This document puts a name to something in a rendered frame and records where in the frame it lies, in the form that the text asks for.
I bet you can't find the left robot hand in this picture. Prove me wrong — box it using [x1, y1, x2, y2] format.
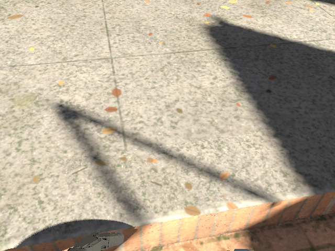
[68, 232, 124, 251]

